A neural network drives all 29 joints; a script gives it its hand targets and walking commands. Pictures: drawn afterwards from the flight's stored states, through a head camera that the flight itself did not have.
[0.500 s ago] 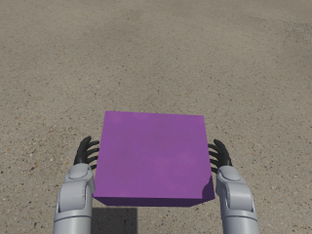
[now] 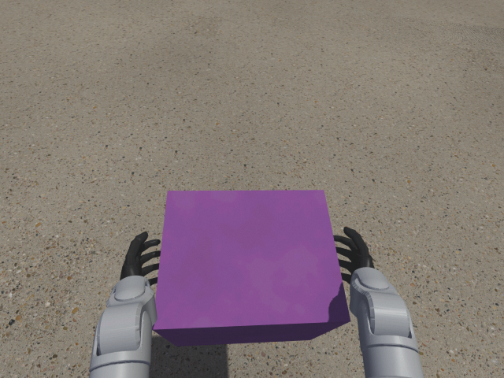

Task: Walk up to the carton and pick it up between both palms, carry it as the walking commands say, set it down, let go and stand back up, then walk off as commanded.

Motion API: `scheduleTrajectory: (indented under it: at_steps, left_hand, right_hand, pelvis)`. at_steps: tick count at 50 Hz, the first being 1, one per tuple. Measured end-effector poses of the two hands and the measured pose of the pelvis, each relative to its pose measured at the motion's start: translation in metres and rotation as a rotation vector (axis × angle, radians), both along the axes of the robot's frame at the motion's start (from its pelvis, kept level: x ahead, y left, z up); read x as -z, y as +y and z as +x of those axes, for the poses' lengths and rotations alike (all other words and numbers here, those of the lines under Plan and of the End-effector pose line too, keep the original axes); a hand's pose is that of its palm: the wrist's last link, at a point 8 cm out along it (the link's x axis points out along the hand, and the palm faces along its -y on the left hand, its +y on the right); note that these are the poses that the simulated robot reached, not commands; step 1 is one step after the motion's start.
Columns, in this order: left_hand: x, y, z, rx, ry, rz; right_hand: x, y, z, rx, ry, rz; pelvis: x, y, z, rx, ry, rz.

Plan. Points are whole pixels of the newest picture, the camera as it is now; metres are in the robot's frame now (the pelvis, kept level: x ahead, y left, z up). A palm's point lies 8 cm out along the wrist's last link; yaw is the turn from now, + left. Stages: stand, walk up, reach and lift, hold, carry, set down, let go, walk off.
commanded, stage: carry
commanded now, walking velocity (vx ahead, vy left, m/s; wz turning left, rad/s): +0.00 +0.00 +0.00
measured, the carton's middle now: (245, 272) +0.33 -0.01 -0.09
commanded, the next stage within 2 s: none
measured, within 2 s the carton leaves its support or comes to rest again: neither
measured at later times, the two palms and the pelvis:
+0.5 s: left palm (182, 152) +0.52 +0.12 +0.04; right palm (356, 150) +0.53 -0.23 +0.04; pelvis +0.28 -0.07 +0.01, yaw -3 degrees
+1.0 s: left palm (215, 57) +0.80 +0.06 +0.09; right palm (355, 50) +0.83 -0.29 +0.10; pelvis +0.57 -0.13 +0.04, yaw +2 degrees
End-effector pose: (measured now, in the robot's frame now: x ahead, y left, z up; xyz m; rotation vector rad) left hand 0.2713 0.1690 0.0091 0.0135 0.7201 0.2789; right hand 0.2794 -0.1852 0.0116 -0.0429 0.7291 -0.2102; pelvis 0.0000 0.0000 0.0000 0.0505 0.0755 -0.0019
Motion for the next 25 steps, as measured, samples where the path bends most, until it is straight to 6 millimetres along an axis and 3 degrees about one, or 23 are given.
scheduleTrajectory:
  at_steps: [4, 9, 13, 20, 25]
  left_hand:
    - [-0.007, -0.005, 0.044, 0.022, -0.051, 0.017]
    - [-0.013, -0.024, 0.114, 0.086, -0.086, 0.038]
    - [-0.004, -0.039, 0.150, 0.068, -0.036, 0.030]
    - [-0.009, -0.043, 0.191, -0.042, 0.017, -0.033]
    - [-0.031, -0.048, 0.253, -0.033, -0.020, -0.030]
  right_hand:
    - [-0.006, -0.005, 0.040, 0.022, -0.056, 0.019]
    - [0.013, -0.022, 0.076, 0.095, -0.089, 0.052]
    - [0.020, -0.038, 0.116, 0.075, -0.039, 0.041]
    - [-0.008, -0.043, 0.195, 0.011, 0.018, 0.027]
    - [-0.030, -0.048, 0.254, 0.026, -0.020, 0.038]
  pelvis:
    - [0.005, -0.007, 0.037, 0.053, 0.029, -0.010]
    - [0.019, -0.019, 0.092, 0.048, 0.009, -0.035]
    - [0.017, -0.033, 0.136, 0.000, -0.013, -0.048]
    - [-0.007, -0.058, 0.218, -0.036, 0.002, -0.051]
    - [-0.014, -0.067, 0.279, 0.047, 0.022, -0.030]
